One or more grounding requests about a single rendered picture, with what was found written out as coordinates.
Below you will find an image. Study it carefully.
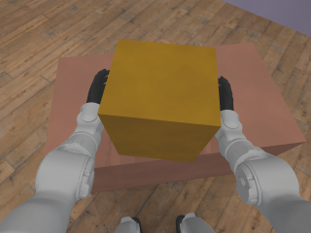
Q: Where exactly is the robot left forearm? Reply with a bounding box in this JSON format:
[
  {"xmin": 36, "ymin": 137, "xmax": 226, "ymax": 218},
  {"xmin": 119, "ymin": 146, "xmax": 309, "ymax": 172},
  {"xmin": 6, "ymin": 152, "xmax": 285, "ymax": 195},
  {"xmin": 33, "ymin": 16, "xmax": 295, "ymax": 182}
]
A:
[{"xmin": 35, "ymin": 102, "xmax": 104, "ymax": 191}]

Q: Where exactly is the right robot hand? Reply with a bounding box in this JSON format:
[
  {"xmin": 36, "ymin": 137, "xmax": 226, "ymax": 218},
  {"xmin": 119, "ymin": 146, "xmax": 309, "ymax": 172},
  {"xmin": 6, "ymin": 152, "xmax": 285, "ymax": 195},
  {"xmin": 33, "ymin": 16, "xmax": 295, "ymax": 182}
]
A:
[{"xmin": 218, "ymin": 76, "xmax": 234, "ymax": 111}]

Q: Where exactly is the robot left upper arm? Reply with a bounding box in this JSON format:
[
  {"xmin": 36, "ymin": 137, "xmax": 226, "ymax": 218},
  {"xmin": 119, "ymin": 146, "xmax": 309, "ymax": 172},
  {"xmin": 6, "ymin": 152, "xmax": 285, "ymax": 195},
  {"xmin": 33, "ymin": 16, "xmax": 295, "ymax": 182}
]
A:
[{"xmin": 0, "ymin": 150, "xmax": 95, "ymax": 233}]

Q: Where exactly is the robot right thigh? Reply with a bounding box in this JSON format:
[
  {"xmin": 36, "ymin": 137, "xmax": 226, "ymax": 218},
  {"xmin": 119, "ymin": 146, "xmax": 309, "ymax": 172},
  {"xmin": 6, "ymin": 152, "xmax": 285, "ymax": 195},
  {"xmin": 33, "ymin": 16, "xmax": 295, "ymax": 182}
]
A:
[{"xmin": 180, "ymin": 216, "xmax": 215, "ymax": 233}]

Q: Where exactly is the right robot shin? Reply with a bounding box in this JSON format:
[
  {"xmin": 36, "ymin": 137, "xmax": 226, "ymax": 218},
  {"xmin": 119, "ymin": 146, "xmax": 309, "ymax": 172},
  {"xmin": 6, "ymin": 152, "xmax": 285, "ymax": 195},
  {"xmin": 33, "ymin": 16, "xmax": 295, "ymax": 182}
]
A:
[{"xmin": 183, "ymin": 213, "xmax": 195, "ymax": 221}]

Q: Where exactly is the pedestal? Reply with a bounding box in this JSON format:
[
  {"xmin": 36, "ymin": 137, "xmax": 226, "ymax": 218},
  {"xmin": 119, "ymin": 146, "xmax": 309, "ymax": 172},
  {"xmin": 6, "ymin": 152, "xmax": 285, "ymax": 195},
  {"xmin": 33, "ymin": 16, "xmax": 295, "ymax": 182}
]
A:
[{"xmin": 43, "ymin": 43, "xmax": 307, "ymax": 193}]

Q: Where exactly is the robot right upper arm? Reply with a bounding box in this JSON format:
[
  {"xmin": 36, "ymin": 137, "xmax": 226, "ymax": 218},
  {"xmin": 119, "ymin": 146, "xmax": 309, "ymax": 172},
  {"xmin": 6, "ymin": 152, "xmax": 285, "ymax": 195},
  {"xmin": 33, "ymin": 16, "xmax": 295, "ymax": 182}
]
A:
[{"xmin": 235, "ymin": 156, "xmax": 311, "ymax": 233}]

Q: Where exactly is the carton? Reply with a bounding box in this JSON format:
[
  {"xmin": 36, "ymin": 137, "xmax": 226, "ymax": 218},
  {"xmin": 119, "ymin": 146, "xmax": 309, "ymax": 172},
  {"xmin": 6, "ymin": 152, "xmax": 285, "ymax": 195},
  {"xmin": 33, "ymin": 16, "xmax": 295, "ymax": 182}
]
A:
[{"xmin": 97, "ymin": 39, "xmax": 222, "ymax": 163}]

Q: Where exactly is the left robot hand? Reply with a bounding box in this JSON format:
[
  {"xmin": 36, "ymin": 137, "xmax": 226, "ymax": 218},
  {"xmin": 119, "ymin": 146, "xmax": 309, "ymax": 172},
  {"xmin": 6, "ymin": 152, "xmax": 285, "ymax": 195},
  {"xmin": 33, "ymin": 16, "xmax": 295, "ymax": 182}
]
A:
[{"xmin": 86, "ymin": 69, "xmax": 110, "ymax": 105}]

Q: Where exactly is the robot right forearm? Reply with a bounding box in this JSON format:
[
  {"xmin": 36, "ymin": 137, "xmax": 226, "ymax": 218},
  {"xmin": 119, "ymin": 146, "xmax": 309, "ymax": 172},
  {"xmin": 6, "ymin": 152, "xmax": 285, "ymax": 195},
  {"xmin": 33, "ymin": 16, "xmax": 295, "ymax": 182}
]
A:
[{"xmin": 215, "ymin": 110, "xmax": 299, "ymax": 193}]

